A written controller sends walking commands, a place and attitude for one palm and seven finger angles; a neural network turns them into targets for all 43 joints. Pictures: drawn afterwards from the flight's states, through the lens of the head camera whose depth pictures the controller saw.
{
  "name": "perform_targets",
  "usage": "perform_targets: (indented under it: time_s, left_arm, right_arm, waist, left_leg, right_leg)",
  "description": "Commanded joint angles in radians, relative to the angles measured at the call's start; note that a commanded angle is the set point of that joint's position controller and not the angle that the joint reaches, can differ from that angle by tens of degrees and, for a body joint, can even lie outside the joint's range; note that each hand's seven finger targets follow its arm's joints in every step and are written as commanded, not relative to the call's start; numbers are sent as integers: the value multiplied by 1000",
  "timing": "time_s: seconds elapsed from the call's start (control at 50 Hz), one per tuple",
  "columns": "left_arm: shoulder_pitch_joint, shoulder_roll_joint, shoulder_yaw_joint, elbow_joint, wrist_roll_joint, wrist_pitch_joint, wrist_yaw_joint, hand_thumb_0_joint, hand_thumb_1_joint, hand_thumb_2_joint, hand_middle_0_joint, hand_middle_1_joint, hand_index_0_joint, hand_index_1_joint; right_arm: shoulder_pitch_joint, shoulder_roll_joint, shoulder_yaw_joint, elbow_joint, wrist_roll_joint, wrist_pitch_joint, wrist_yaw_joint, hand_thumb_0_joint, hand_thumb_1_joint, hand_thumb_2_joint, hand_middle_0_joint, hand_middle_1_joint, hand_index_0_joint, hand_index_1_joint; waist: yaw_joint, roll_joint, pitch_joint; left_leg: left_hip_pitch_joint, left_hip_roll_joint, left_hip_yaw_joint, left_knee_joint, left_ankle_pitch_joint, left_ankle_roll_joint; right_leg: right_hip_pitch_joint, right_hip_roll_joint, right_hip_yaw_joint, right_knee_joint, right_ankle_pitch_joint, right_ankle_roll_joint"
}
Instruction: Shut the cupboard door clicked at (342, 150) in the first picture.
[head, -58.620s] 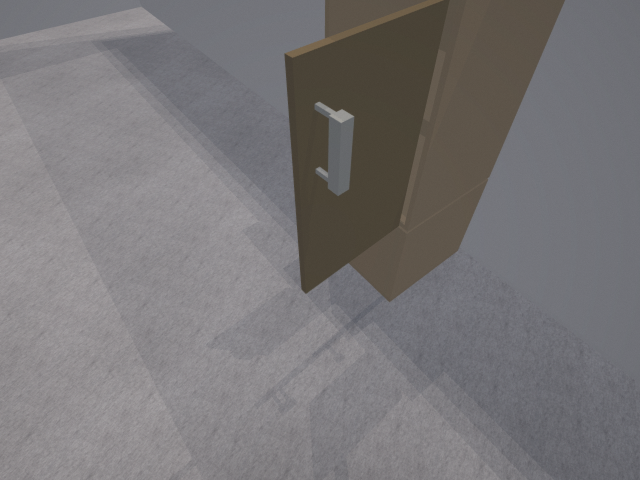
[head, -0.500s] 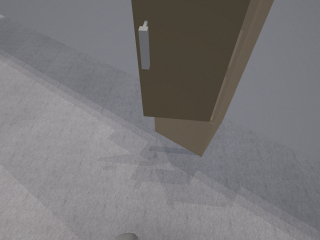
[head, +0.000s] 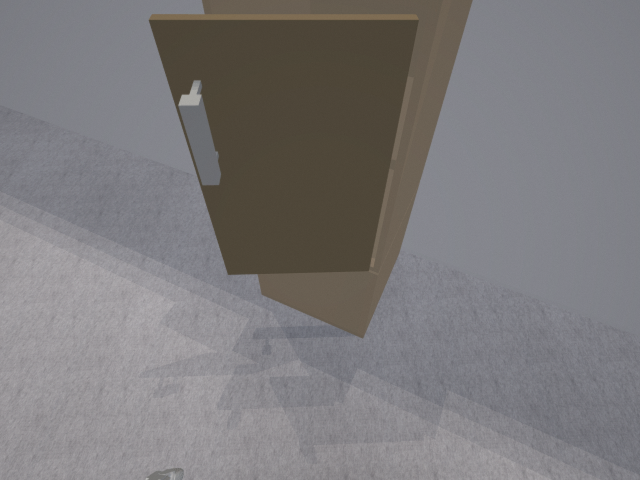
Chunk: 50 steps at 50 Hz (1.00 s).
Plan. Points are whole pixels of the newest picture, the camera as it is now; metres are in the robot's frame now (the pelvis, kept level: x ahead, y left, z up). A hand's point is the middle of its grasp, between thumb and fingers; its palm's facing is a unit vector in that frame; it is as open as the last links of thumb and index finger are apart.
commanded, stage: take the last steps up to it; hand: left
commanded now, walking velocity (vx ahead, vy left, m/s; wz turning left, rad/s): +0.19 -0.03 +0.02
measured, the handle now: (204, 134) +0.58 +0.19 +0.11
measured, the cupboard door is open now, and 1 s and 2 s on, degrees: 27 27 27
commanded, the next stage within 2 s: come to a stop and stand still in 0.12 s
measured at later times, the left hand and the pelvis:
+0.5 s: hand out of the picture +0.13 +0.16 -0.17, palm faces +0.08 -0.98 -0.20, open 7.4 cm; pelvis +0.12 -0.02 +0.01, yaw +1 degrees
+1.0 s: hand (155, 460) +0.18 +0.24 -0.15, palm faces +0.03 -0.96 -0.28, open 7.4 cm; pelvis +0.11 +0.03 +0.00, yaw +0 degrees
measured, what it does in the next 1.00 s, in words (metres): walks ahead: left foot, then left foot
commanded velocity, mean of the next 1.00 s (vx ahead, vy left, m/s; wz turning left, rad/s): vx -0.06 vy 0.02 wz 0.00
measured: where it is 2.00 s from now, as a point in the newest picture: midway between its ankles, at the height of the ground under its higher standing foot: outside the picture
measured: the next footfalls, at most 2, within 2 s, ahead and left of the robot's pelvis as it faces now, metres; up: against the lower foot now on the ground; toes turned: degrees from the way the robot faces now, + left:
left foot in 0.26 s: +0.16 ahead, +0.10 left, +0.00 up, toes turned +9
left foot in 0.78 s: +0.14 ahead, +0.11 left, +0.00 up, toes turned +4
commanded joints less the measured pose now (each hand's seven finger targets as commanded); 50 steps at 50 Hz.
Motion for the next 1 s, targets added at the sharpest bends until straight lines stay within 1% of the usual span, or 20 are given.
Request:
perform_targets:
  time_s: [0.0, 0.08, 0.16, 0.2, 0.24, 0.26, 0.32, 0.46, 0.52, 0.6, 0.7, 0.72, 0.74, 0.76, 0.8, 0.82, 0.88, 0.92, 0.94, 0.98]
  left_arm:
    - [225, 200, 42, 34, -5, -18, 47, 0, 900, 900, -200, -300, -200, -300]
    - [86, 92, 12, 5, 3, -27, 54, 0, 900, 900, -200, -300, -200, -300]
    - [106, 90, 12, 24, -1, -29, 50, 0, 900, 900, -200, -300, -200, -300]
    - [105, 74, 4, 27, -13, -21, 47, 0, 900, 900, -200, -300, -200, -300]
    - [153, 7, -16, 15, -19, -10, 51, 0, 900, 900, -200, -300, -200, -300]
    - [142, 20, -22, 15, -15, 2, 58, 0, 900, 900, -200, -300, -200, -300]
    - [175, 45, -22, 54, -19, 24, 66, 0, 900, 900, -200, -300, -200, -300]
    - [203, 134, 5, 21, 3, 20, 84, 0, 900, 900, -200, -300, -200, -300]
    - [215, 152, 11, 12, 8, 25, 90, 0, 900, 900, -200, -300, -200, -300]
    - [158, 167, 18, -18, 10, 27, 95, 0, 900, 900, -200, -300, -200, -300]
    - [126, 169, 21, -20, 4, 24, 92, 0, 900, 900, -200, -300, -200, -300]
    - [177, 162, 0, -58, -3, -18, 137, 0, 900, 900, -200, -300, -200, -300]
    - [156, 207, 5, -114, -8, -24, 124, 0, 900, 900, -200, -300, -200, -300]
    - [154, 160, 4, -114, -13, -19, 117, 0, 900, 900, -200, -300, -200, -300]
    - [134, 97, -17, -130, -9, -4, 111, 0, 900, 900, -200, -300, -200, -300]
    - [116, 98, -21, -132, -6, 9, 106, 0, 900, 900, -200, -300, -200, -300]
    - [177, 115, -24, -111, -10, 11, 92, 0, 900, 900, -200, -300, -200, -300]
    - [170, 127, -41, -103, -7, 4, 85, 0, 900, 900, -200, -300, -200, -300]
    - [138, 140, -50, -111, -7, 10, 81, 0, 900, 900, -200, -300, -200, -300]
    - [98, 144, -49, -124, -6, 14, 77, 0, 900, 900, -200, -300, -200, -300]
  right_arm:
    - [-129, -85, -25, -112, 12, -24, -10, 0, -900, -900, 200, 300, 200, 300]
    - [-66, -26, -13, -73, 1, -13, -1, 0, -900, -900, 200, 300, 200, 300]
    - [-47, 0, -3, -71, -1, -24, 1, 0, -900, -900, 200, 300, 200, 300]
    - [16, -44, -2, -42, -2, -39, -2, 0, -900, -900, 200, 300, 200, 300]
    - [31, -163, -14, -47, -9, -41, -23, 0, -900, -900, 200, 300, 200, 300]
    - [-26, -160, -9, -54, -5, -32, -34, 0, -900, -900, 200, 300, 200, 300]
    - [-151, -134, 7, -63, 11, -21, -53, 0, -900, -900, 200, 300, 200, 300]
    - [-216, -118, -40, -111, 19, 31, -43, 0, -900, -900, 200, 300, 200, 300]
    - [-296, -74, -37, -149, 18, 52, -31, 0, -900, -900, 200, 300, 200, 300]
    - [-337, -78, -32, -159, 20, 57, -24, 0, -900, -900, 200, 300, 200, 300]
    - [-266, -74, -19, -136, 19, 36, -15, 0, -900, -900, 200, 300, 200, 300]
    - [-276, -122, -31, -222, 24, -8, -18, 0, -900, -900, 200, 300, 200, 300]
    - [-181, -119, -34, -215, 16, -11, -14, 0, -900, -900, 200, 300, 200, 300]
    - [-143, -146, -33, -209, 9, -13, -12, 0, -900, -900, 200, 300, 200, 300]
    - [-174, -177, -38, -229, 4, -7, -19, 0, -900, -900, 200, 300, 200, 300]
    - [-177, -180, -31, -236, 5, -7, -23, 0, -900, -900, 200, 300, 200, 300]
    - [-258, -171, -12, -266, 11, -11, -23, 0, -900, -900, 200, 300, 200, 300]
    - [-247, -132, 0, -270, 17, -7, -17, 0, -900, -900, 200, 300, 200, 300]
    - [-222, -120, 4, -259, 15, -6, -12, 0, -900, -900, 200, 300, 200, 300]
    - [-202, -133, 3, -233, 9, -1, -8, 0, -900, -900, 200, 300, 200, 300]
  waist:
    - [122, -272, -17]
    - [18, -112, -22]
    - [9, -104, -38]
    - [-17, -21, -47]
    - [-1, 214, -56]
    - [15, 201, -25]
    - [59, 191, -37]
    - [48, -115, -125]
    - [88, -192, -80]
    - [80, -140, -55]
    - [58, -172, -98]
    - [34, -25, -213]
    - [4, 13, -284]
    - [13, 131, -322]
    - [38, 209, -161]
    - [36, 233, -78]
    - [100, 112, -47]
    - [70, -27, -43]
    - [46, -7, 2]
    - [42, -81, 53]
  left_leg:
    - [-523, -27, -92, 505, -80, 44]
    - [-317, -11, -69, 310, 46, 31]
    - [-154, -65, -10, -26, 191, 24]
    - [45, -59, -39, -174, 344, 26]
    - [74, 222, -366, -283, 591, 168]
    - [-3, 244, -378, -297, 743, 212]
    - [14, 169, -231, -247, 1091, 184]
    - [-44, -14, -55, -21, 649, 45]
    - [-281, -133, -76, 240, -71, 16]
    - [-347, -132, -123, 337, -61, 5]
    - [-169, -125, -78, -85, 168, 6]
    - [-68, -120, -36, -133, 308, 15]
    - [-16, -93, -47, -155, 451, 71]
    - [84, -14, -105, -135, 751, 101]
    - [128, 93, -233, -106, 1177, 184]
    - [80, 101, -249, -136, 1220, 193]
    - [-72, 57, -210, -146, 849, 172]
    - [-115, -26, -181, -177, 349, 99]
    - [-120, -54, -187, -234, 169, 87]
    - [-146, -54, -191, -257, 137, 95]
  right_leg:
    - [332, -346, 483, -379, -230, -214]
    - [129, -237, 158, -330, 81, -161]
    - [120, -187, 119, -251, 102, -133]
    - [17, -125, 80, -137, 7, -78]
    - [-49, -1, -12, 64, -172, 14]
    - [-9, 1, 15, 120, -264, 32]
    - [81, -43, 45, 29, -164, 48]
    - [206, -177, 168, -58, 772, -34]
    - [301, -317, 258, -105, 1070, -159]
    - [338, -289, 206, -115, 914, -174]
    - [319, -222, 155, -57, 703, -108]
    - [321, -197, 268, 76, 1147, -36]
    - [352, -161, 141, 179, 1006, -16]
    - [249, -111, 93, 236, 711, 3]
    - [-7, -11, 54, 187, -171, 17]
    - [-32, 3, 46, 205, -273, 18]
    - [102, -12, 67, 41, -115, 4]
    - [97, -87, 189, -99, 32, -29]
    - [35, -100, 215, -118, -57, -38]
    - [10, -68, 196, -115, -104, -25]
